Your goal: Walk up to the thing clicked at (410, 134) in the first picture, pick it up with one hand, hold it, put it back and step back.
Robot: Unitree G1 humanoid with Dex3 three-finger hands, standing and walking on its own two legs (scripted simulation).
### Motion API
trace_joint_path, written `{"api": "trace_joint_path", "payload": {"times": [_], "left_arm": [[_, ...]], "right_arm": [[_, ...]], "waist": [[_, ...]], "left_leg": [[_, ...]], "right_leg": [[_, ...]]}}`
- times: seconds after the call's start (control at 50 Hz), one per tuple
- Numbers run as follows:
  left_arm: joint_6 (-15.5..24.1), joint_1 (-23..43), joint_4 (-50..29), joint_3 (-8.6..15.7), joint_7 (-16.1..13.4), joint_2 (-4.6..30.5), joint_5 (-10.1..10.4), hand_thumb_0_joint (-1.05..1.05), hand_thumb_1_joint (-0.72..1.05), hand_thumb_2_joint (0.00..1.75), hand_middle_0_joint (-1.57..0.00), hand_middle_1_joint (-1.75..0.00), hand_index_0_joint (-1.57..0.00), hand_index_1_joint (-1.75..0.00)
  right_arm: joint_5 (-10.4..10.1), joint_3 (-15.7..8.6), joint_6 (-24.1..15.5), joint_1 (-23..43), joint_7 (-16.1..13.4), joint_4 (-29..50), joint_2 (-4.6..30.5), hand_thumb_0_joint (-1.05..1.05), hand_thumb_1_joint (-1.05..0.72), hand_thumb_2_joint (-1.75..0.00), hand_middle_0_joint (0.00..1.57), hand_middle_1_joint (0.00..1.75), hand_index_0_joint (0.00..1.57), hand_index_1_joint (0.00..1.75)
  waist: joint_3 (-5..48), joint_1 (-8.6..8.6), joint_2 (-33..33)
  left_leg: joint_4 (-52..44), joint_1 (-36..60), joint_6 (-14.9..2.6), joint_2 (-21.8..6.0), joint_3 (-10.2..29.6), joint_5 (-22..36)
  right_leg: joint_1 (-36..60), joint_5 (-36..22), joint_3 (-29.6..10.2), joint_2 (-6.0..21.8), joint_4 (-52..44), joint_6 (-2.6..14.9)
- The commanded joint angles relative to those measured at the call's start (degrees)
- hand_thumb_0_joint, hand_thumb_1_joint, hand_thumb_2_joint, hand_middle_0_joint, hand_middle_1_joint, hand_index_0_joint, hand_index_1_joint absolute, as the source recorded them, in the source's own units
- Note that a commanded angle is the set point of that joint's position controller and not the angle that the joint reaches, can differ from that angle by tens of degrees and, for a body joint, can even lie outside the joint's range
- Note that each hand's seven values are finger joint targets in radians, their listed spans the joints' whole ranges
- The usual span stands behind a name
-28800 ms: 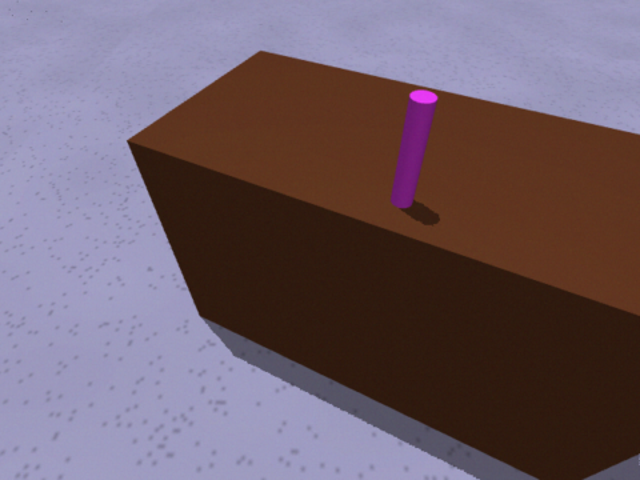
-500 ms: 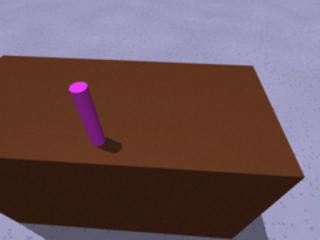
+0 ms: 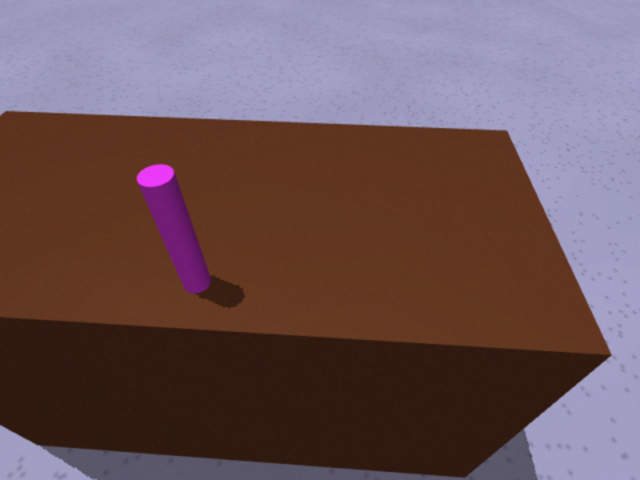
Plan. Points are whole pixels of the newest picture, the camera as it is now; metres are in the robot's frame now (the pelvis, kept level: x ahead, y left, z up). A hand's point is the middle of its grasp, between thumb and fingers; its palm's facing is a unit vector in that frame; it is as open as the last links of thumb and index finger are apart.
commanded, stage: stand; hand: left
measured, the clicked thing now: (179, 236) +0.42 +0.22 +0.08
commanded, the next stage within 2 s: step back in 0.14 s
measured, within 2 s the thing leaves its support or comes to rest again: neither
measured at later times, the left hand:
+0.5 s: hand out of the picture +0.08 +0.31 -0.19, palm faces -0.04 -0.93 -0.37, open 7.4 cm
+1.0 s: hand out of the picture -0.05 +0.27 -0.15, palm faces -0.07 -0.92 -0.40, open 7.4 cm
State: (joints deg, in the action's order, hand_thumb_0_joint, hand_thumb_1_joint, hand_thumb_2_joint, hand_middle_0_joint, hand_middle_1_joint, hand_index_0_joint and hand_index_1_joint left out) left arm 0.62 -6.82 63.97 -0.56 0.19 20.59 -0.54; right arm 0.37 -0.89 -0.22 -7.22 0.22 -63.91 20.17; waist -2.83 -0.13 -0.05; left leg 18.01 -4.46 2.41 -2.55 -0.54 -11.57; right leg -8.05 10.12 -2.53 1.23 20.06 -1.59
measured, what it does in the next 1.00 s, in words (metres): walks backwards: right foot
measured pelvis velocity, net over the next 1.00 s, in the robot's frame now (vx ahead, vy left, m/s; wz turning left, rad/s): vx -0.16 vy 0.02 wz -0.06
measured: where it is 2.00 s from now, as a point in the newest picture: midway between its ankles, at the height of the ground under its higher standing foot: outside the picture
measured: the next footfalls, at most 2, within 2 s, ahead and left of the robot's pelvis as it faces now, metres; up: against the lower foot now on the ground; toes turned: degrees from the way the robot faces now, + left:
right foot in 0.84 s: -0.12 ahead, -0.10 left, +0.00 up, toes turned -2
left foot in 1.18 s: -0.20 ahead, +0.14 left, +0.00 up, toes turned -1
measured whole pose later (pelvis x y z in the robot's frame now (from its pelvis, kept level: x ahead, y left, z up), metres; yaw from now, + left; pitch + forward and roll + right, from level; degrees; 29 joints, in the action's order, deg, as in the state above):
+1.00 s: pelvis -0.16 +0.02 -0.02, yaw -3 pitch -1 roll +1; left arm -2.9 -8.7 48.1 3.4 0.3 19.8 -1.6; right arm -0.6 -2.7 2.4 -8.7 -1.6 -49.8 23.6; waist -8.7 -0.6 -1.5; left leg 63.0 -26.5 0.2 5.6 6.8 -28.5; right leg -15.4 17.1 -1.9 -0.2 33.9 1.2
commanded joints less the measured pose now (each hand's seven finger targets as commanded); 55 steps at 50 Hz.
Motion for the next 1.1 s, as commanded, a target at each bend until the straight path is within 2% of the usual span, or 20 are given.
{"api": "trace_joint_path", "payload": {"times": [0.0, 0.1, 0.12, 0.16, 0.22, 0.28, 0.36, 0.38, 0.4, 0.42, 0.44, 0.5, 0.66, 0.76, 0.8, 0.82, 0.84, 0.86, 0.92, 1.08], "left_arm": [[1.0, 1.8, -3.4, 2.7, -0.8, 12.5, 0.0, 0.0, 0.9, 0.9, -0.2, -0.3, -0.2, -0.3], [1.1, 1.5, -3.4, 2.6, -0.7, 12.2, 0.1, 0.0, 0.9, 0.9, -0.2, -0.3, -0.2, -0.3], [0.2, 2.3, -4.8, 5.3, -0.9, 15.5, 1.0, 0.0, 0.9, 0.9, -0.2, -0.3, -0.2, -0.3], [-0.2, 1.1, -6.2, 5.7, -1.2, 15.2, 1.2, 0.0, 0.9, 0.9, -0.2, -0.3, -0.2, -0.3], [-1.0, 2.8, -9.3, 6.4, -1.2, 16.4, 0.8, 0.0, 0.9, 0.9, -0.2, -0.3, -0.2, -0.3], [-1.6, 6.5, -13.1, 6.8, -1.3, 17.7, -0.9, 0.0, 0.9, 0.9, -0.2, -0.3, -0.2, -0.3], [-2.6, 10.0, -16.2, 6.0, -1.5, 15.3, -0.7, 0.0, 0.9, 0.9, -0.2, -0.3, -0.2, -0.3], [-3.2, 9.3, -16.9, 5.5, -1.4, 13.9, -0.2, 0.0, 0.9, 0.9, -0.2, -0.3, -0.2, -0.3], [-3.6, 7.1, -17.6, 5.1, -1.6, 10.7, 0.4, 0.0, 0.9, 0.9, -0.2, -0.3, -0.2, -0.3], [-4.1, 4.8, -17.0, 5.5, -2.1, 10.8, -0.1, 0.0, 0.9, 0.9, -0.2, -0.3, -0.2, -0.3], [-4.2, 4.1, -16.6, 5.8, -2.6, 11.5, -0.3, 0.0, 0.9, 0.9, -0.2, -0.3, -0.2, -0.3], [-4.2, 0.8, -14.8, 6.1, -2.5, 13.0, 0.5, 0.0, 0.9, 0.9, -0.2, -0.3, -0.2, -0.3], [-3.2, 1.6, -19.3, 7.0, -1.5, 11.7, -0.4, 0.0, 0.9, 0.9, -0.2, -0.3, -0.2, -0.3], [-2.8, -4.7, -17.4, 7.6, -0.5, 10.9, -0.7, 0.0, 0.9, 0.9, -0.2, -0.3, -0.2, -0.3], [-2.1, -8.3, -16.2, 8.1, -0.6, 11.8, -1.5, 0.0, 0.9, 0.9, -0.2, -0.3, -0.2, -0.3], [-1.7, -7.2, -17.1, 9.3, -0.6, 15.7, -2.2, 0.0, 0.9, 0.9, -0.2, -0.3, -0.2, -0.3], [-2.1, -3.9, -18.6, 10.2, -0.3, 20.2, -1.0, 0.0, 0.9, 0.9, -0.2, -0.3, -0.2, -0.3], [-1.6, -1.6, -20.8, 9.7, -0.5, 19.9, -1.7, 0.0, 0.9, 0.9, -0.2, -0.3, -0.2, -0.3], [-1.7, 5.0, -22.5, 8.4, -1.1, 14.3, -0.9, 0.0, 0.9, 0.9, -0.2, -0.3, -0.2, -0.3], [-2.3, -2.1, -24.2, 8.2, -1.7, 13.7, -1.3, 0.0, 0.9, 0.9, -0.2, -0.3, -0.2, -0.3]], "right_arm": [[0.2, -2.1, -1.0, 1.5, -0.5, 3.1, 12.2, 0.0, -0.9, -0.9, 0.2, 0.3, 0.2, 0.3], [0.1, -2.1, -1.2, 1.7, -0.5, 3.1, 12.2, 0.0, -0.9, -0.9, 0.2, 0.3, 0.2, 0.3], [-0.5, -3.4, -0.2, 3.7, -0.5, 4.4, 14.9, 0.0, -0.9, -0.9, 0.2, 0.3, 0.2, 0.3], [-1.3, -3.6, 0.4, 2.0, -0.5, 5.7, 13.7, 0.0, -0.9, -0.9, 0.2, 0.3, 0.2, 0.3], [-1.4, -4.1, 1.5, 0.7, -0.5, 7.7, 12.8, 0.0, -0.9, -0.9, 0.2, 0.3, 0.2, 0.3], [-0.6, -4.8, 2.8, -2.4, -0.1, 9.4, 12.3, 0.0, -0.9, -0.9, 0.2, 0.3, 0.2, 0.3], [-0.6, -5.5, 2.0, -7.3, -0.2, 10.1, 12.6, 0.0, -0.9, -0.9, 0.2, 0.3, 0.2, 0.3], [0.4, -6.0, 1.6, -7.3, -0.4, 10.5, 14.3, 0.0, -0.9, -0.9, 0.2, 0.3, 0.2, 0.3], [1.5, -7.1, 1.2, -5.4, -0.4, 11.5, 18.7, 0.0, -0.9, -0.9, 0.2, 0.3, 0.2, 0.3], [1.7, -7.2, 0.8, -3.0, -0.5, 12.9, 20.2, 0.0, -0.9, -0.9, 0.2, 0.3, 0.2, 0.3], [1.2, -7.6, 0.7, -2.6, -0.6, 14.0, 22.4, 0.0, -0.9, -0.9, 0.2, 0.3, 0.2, 0.3], [1.6, -6.4, 0.3, 4.0, -1.7, 16.0, 17.1, 0.0, -0.9, -0.9, 0.2, 0.3, 0.2, 0.3], [0.8, -6.3, 0.5, -4.4, -2.8, 17.2, 16.2, 0.0, -0.9, -0.9, 0.2, 0.3, 0.2, 0.3], [0.8, -6.2, 1.2, -0.8, -2.0, 19.4, 17.8, 0.0, -0.9, -0.9, 0.2, 0.3, 0.2, 0.3], [0.0, -5.4, 1.6, 0.3, -1.7, 19.6, 16.3, 0.0, -0.9, -0.9, 0.2, 0.3, 0.2, 0.3], [-0.5, -4.6, 1.5, -0.4, -1.6, 20.0, 13.7, 0.0, -0.9, -0.9, 0.2, 0.3, 0.2, 0.3], [-0.7, -4.6, 1.7, 1.2, -2.3, 20.4, 12.3, 0.0, -0.9, -0.9, 0.2, 0.3, 0.2, 0.3], [-0.3, -5.2, 2.0, 1.5, -2.5, 19.4, 14.0, 0.0, -0.9, -0.9, 0.2, 0.3, 0.2, 0.3], [-1.1, -4.6, 1.7, -4.4, -2.5, 16.9, 13.7, 0.0, -0.9, -0.9, 0.2, 0.3, 0.2, 0.3], [0.3, -4.0, 0.5, -5.3, -2.4, 18.5, 12.1, 0.0, -0.9, -0.9, 0.2, 0.3, 0.2, 0.3]], "waist": [[3.6, 0.33, 0.0], [4.0, 0.11, -0.4], [-1.8, -0.35, 0.8], [2.1, -0.09, 1.7], [6.5, 0.51, 5.7], [5.7, 0.87, 12.6], [6.0, 3.65, 9.8], [4.8, 3.71, 1.7], [4.5, 1.97, -10.6], [5.0, 0.4, -7.8], [6.8, 1.83, -12.0], [4.9, -1.88, -8.6], [6.8, 2.76, -7.6], [7.8, 0.18, -10.4], [8.6, -1.62, -6.2], [7.2, -0.91, 4.0], [3.4, -2.52, 15.4], [0.1, -2.37, 13.1], [0.3, 1.97, 7.2], [6.6, -2.5, 11.7]], "left_leg": [[-2.7, 0.3, -3.01, -5.0, 3.3, 5.8], [-2.2, 0.9, -2.92, -5.1, 3.3, 8.0], [3.4, -2.6, -4.79, -4.5, 3.7, 16.4], [8.8, -1.8, -5.24, -3.7, 2.1, 19.5], [18.6, -3.4, -4.87, 1.2, 0.2, 9.0], [33.4, -7.4, -5.62, 4.4, 2.6, -19.9], [16.5, -7.3, -5.18, 2.9, 1.9, -6.1], [7.1, -7.7, -5.39, -1.2, 7.0, 6.0], [2.3, -4.1, -8.61, -10.8, 20.5, 20.6], [3.9, -5.0, -12.26, -15.1, 22.4, 31.2], [2.5, -7.0, -15.28, -18.8, 28.1, 30.6], [7.5, -1.7, -13.1, -11.2, 15.3, 29.5], [11.5, 8.6, -16.72, -13.5, 14.4, 34.6], [11.9, -2.8, -14.03, -12.0, 12.9, 19.8], [15.9, -10.4, -9.48, -8.6, 10.5, 12.8], [22.9, -20.3, -5.6, -1.2, 9.0, 2.0], [36.2, -21.5, -2.84, 8.3, 2.6, -22.5], [46.7, -20.2, -2.56, 7.1, 7.7, -26.0], [50.3, -21.7, -2.41, 9.0, 9.5, -17.3], [25.0, -20.4, -1.85, 4.4, 3.2, -18.0]], "right_leg": [[0.5, -9.2, -3.6, 5.5, -2.5, 2.72], [0.8, -11.3, -3.7, 5.6, -2.4, 2.71], [-3.1, -21.2, -3.8, 4.7, 2.4, 3.47], [-2.2, -26.5, -3.9, 5.6, 4.0, 5.43], [-2.9, -25.7, -9.3, 10.5, 2.5, 10.52], [-8.9, -21.8, -14.9, 17.4, 1.7, 16.38], [-8.6, -17.5, -8.8, 10.9, 11.9, 10.54], [-10.0, -10.1, -6.4, 5.2, 18.8, 7.53], [-17.0, 5.2, -2.9, -4.4, 29.2, 4.61], [-18.5, 23.9, -6.9, -7.8, 37.1, 3.56], [-17.5, 27.6, -10.5, -9.1, 43.5, 3.31], [-22.8, 19.1, -11.7, -8.2, 50.4, 2.65], [-20.6, 19.6, -5.7, -5.0, 33.8, -0.11], [-6.3, 11.9, 0.3, -2.9, 14.6, 2.39], [2.4, 0.4, -1.1, -0.8, 4.2, 4.26], [4.9, -3.8, -14.6, 7.5, 2.6, 7.04], [-5.6, -7.9, -24.8, 19.0, -2.4, 17.35], [-12.2, -12.0, -29.0, 22.0, -2.3, 20.57], [-8.0, -20.6, -10.5, 11.3, 3.7, 13.76], [8.1, -28.7, -10.1, 13.2, 11.2, 14.38]]}}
